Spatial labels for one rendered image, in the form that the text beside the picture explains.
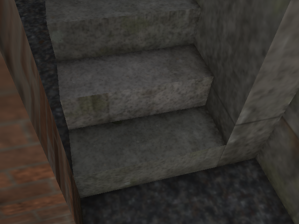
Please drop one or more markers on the stairs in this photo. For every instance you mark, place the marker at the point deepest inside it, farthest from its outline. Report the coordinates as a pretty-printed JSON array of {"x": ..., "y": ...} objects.
[{"x": 133, "y": 88}]

